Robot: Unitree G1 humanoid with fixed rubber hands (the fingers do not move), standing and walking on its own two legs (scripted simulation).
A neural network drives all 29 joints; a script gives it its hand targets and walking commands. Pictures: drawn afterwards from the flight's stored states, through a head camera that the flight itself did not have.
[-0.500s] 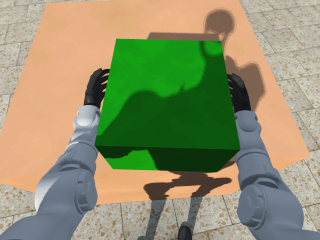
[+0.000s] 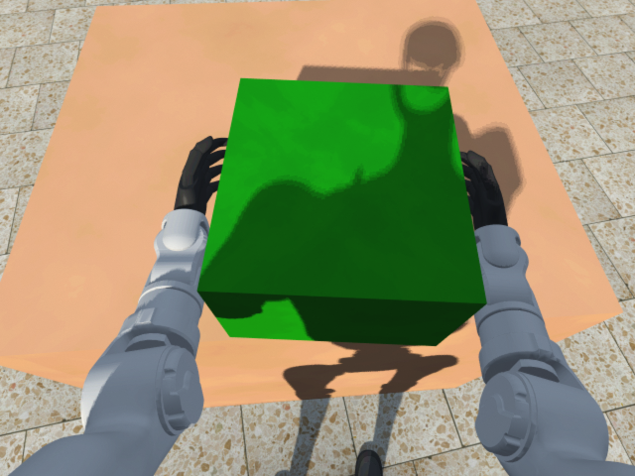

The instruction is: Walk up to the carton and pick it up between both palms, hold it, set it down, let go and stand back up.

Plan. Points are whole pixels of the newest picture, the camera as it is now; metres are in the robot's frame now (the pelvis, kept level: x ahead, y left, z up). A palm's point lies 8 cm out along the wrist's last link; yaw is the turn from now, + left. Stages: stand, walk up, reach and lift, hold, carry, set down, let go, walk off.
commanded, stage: reach and lift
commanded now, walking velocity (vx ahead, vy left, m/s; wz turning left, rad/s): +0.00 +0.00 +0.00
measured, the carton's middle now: (338, 212) +0.43 -0.03 +0.02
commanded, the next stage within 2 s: none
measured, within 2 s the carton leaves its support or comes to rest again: leaves its support in 1.44 s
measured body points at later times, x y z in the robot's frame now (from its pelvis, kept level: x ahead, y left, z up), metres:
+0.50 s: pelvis +0.00 +0.00 +0.00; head +0.10 +0.01 +0.44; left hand +0.46 +0.15 +0.05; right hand +0.42 -0.22 +0.05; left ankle -0.04 +0.11 -0.74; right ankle +0.02 -0.12 -0.74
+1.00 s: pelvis +0.00 +0.00 +0.00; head +0.08 +0.01 +0.44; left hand +0.45 +0.15 +0.05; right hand +0.41 -0.22 +0.05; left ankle -0.04 +0.11 -0.74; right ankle +0.02 -0.12 -0.74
